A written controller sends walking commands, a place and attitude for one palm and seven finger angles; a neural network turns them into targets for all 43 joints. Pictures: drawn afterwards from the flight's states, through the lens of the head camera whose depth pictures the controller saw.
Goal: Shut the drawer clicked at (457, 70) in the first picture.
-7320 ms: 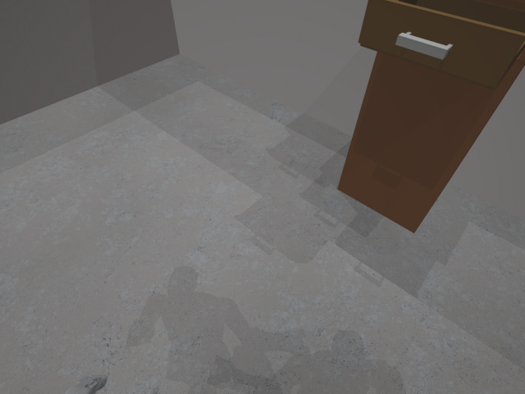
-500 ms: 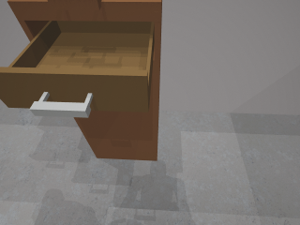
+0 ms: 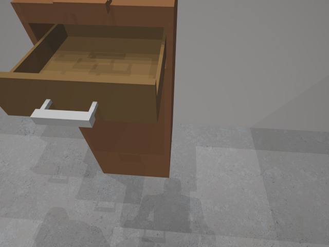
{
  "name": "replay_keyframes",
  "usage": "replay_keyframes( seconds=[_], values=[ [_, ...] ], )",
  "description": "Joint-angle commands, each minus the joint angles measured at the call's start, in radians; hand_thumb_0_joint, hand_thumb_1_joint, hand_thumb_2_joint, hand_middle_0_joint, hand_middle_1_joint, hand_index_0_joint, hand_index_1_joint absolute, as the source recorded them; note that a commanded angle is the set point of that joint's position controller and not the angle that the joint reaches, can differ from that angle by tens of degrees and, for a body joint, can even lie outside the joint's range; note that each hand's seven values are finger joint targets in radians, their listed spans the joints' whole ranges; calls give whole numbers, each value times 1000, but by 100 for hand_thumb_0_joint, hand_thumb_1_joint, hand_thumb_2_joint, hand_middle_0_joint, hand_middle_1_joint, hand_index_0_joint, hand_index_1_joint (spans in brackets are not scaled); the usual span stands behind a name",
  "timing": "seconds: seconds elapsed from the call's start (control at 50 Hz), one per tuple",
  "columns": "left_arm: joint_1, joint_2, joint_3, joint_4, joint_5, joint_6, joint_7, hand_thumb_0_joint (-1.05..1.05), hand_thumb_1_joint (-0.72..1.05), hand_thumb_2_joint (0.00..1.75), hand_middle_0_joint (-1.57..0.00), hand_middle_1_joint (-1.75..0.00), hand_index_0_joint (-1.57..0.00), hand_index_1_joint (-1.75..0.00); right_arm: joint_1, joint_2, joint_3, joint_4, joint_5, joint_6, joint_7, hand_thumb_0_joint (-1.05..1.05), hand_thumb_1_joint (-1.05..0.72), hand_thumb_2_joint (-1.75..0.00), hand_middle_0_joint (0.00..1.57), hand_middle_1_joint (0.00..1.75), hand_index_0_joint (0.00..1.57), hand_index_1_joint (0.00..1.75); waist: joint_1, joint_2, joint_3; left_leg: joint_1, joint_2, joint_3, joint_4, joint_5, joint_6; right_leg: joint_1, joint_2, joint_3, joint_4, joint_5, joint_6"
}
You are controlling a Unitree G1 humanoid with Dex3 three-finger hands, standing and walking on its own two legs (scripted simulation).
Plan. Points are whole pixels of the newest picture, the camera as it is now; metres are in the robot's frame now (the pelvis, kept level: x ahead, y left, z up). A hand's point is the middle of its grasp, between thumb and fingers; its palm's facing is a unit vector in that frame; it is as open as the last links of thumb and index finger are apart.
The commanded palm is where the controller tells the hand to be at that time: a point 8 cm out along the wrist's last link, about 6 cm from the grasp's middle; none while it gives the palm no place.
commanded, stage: come to a stop and stand still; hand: left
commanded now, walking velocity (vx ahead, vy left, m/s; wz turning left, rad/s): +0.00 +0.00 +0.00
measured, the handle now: (67, 111) +0.36 +0.24 +0.15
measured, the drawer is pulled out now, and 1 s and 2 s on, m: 0.24 0.24 0.24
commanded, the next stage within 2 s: look again from close up in 0.30 s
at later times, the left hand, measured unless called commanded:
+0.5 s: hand out of the picture -0.04 +0.16 -0.17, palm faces +0.02 -0.98 -0.17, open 7.4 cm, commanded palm none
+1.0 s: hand out of the picture +0.00 +0.20 -0.16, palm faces +0.01 -0.98 -0.22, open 7.3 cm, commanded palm none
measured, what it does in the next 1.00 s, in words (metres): stands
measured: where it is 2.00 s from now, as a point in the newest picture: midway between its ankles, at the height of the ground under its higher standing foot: outside the picture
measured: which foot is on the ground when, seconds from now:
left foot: down 0.00-1.00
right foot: down 0.00-1.00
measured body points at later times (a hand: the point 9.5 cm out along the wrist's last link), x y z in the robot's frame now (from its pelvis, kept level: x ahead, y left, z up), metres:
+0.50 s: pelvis -0.01 +0.00 +0.01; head +0.00 -0.01 +0.45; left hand -0.04 +0.21 -0.15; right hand -0.05 -0.20 -0.16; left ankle -0.03 +0.13 -0.73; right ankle +0.02 -0.08 -0.73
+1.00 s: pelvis +0.00 +0.03 +0.01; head +0.00 +0.01 +0.46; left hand +0.00 +0.25 -0.14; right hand -0.02 -0.17 -0.16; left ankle -0.03 +0.13 -0.73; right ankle +0.02 -0.08 -0.73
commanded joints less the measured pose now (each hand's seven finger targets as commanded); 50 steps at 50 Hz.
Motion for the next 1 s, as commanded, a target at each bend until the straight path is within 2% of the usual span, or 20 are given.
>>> replay_keyframes(
  seconds=[0.0,0.02,0.04,0.08,0.14,0.3,0.36,0.38,0.4,0.42,0.44,0.46,0.5,0.52,0.56,0.58,0.64,0.68,0.92,0.98],
  values=[
    [61,74,11,-36,-20,1,-8,0,90,90,-20,-30,-20,-30,131,-61,10,13,-17,-29,1,0,-90,-90,20,30,20,30,11,114,-24,10,127,-130,-230,281,46,14,-65,131,-114,95,8],
    [65,67,8,-28,-16,-1,-9,0,90,90,-20,-30,-20,-30,85,-72,15,-2,-19,-27,1,0,-90,-90,20,30,20,30,27,111,-14,-58,143,-122,-233,261,55,72,-59,122,-132,75,18],
    [64,78,8,-12,-13,0,-11,0,90,90,-20,-30,-20,-30,52,-60,19,-1,-15,-29,2,0,-90,-90,20,30,20,30,34,165,11,-97,123,-100,-255,220,45,110,-72,117,-137,95,23],
    [106,83,2,12,-12,-5,-15,0,90,90,-20,-30,-20,-30,60,-49,26,-2,-11,-27,0,0,-90,-90,20,30,20,30,39,99,34,-111,93,-79,-251,114,28,125,-84,146,-191,100,17],
    [106,98,-3,32,-14,-11,-17,0,90,90,-20,-30,-20,-30,119,-42,28,19,-12,-20,2,0,-90,-90,20,30,20,30,15,-17,37,-43,55,-39,-221,75,15,75,-110,179,-277,2,9],
    [133,86,-8,54,-15,-17,-14,0,90,90,-20,-30,-20,-30,187,-31,38,50,-13,-20,7,0,-90,-90,20,30,20,30,6,-32,36,-28,47,-32,-233,77,16,58,-104,174,-310,-64,11],
    [153,75,-10,64,-16,-22,-13,0,90,90,-20,-30,-20,-30,199,-24,39,60,-11,-25,4,0,-90,-90,20,30,20,30,8,-21,14,-22,53,-33,-241,96,15,88,-101,166,-296,-14,9],
    [248,109,-10,98,-2,-41,30,0,90,90,-20,-30,-20,-30,48,-92,18,-2,-4,-36,18,0,-90,-90,20,30,20,30,63,-18,64,-120,58,33,-13,45,-22,98,-167,230,-264,381,90],
    [213,159,-3,56,-5,-49,21,0,90,90,-20,-30,-20,-30,139,-28,21,-40,0,-14,17,0,-90,-90,20,30,20,30,-12,-41,-63,-82,13,-20,69,-69,-10,93,-251,327,-318,140,21],
    [172,136,-5,41,-3,-49,12,0,90,90,-20,-30,-20,-30,151,-22,20,-25,-5,-13,21,0,-90,-90,20,30,20,30,-16,2,-41,-59,19,-24,85,-62,0,15,-234,301,-348,-77,-40],
    [145,127,0,36,1,-50,12,0,90,90,-20,-30,-20,-30,202,-10,23,-16,-6,-18,24,0,-90,-90,20,30,20,30,-44,-6,-79,-22,20,-11,46,6,5,-9,-212,263,-333,-115,-63],
    [127,133,2,26,-4,-49,9,0,90,90,-20,-30,-20,-30,254,0,25,-9,-9,-21,26,0,-90,-90,20,30,20,30,-55,14,-116,39,3,0,-19,73,8,-12,-189,219,-294,-113,-60],
    [126,84,-5,31,-10,-45,6,0,90,90,-20,-30,-20,-30,277,-16,27,-1,-12,-30,23,0,-90,-90,20,30,20,30,-50,-14,-55,6,31,-42,-95,85,22,-50,-130,179,-226,-127,-30],
    [128,65,-9,33,-12,-42,4,0,90,90,-20,-30,-20,-30,264,-26,28,-6,-14,-33,20,0,-90,-90,20,30,20,30,-35,-2,-13,-57,53,-68,-134,77,29,-30,-108,167,-215,-121,-19],
    [149,53,-14,47,-13,-32,-1,0,90,90,-20,-30,-20,-30,229,-25,33,-10,-13,-41,16,0,-90,-90,20,30,20,30,-8,99,54,-143,72,-109,-219,57,41,22,-82,138,-166,-47,-3],
    [164,43,-17,53,-14,-33,-4,0,90,90,-20,-30,-20,-30,221,-31,37,-13,-13,-46,14,0,-90,-90,20,30,20,30,2,87,61,-168,80,-122,-242,66,45,60,-74,128,-143,19,1],
    [179,36,-23,70,-16,-34,-6,0,90,90,-20,-30,-20,-30,220,-43,42,-10,-9,-52,8,0,-90,-90,20,30,20,30,8,9,62,-156,69,-110,-251,101,45,106,-83,132,-146,96,4],
    [171,37,-25,71,-17,-31,-7,0,90,90,-20,-30,-20,-30,227,-50,45,1,-11,-53,7,0,-90,-90,20,30,20,30,10,13,80,-153,73,-112,-269,112,45,105,-82,124,-141,103,9],
    [159,57,-22,67,-16,-32,-4,0,90,90,-20,-30,-20,-30,195,-53,48,36,-9,-50,6,0,-90,-90,20,30,20,30,3,-38,29,-49,55,-77,-242,197,39,123,-104,135,-157,182,14],
    [159,56,-22,72,-16,-31,-4,0,90,90,-20,-30,-20,-30,186,-53,48,44,-9,-49,5,0,-90,-90,20,30,20,30,2,-8,28,-37,57,-76,-243,218,38,121,-101,138,-155,197,13]
  ],
)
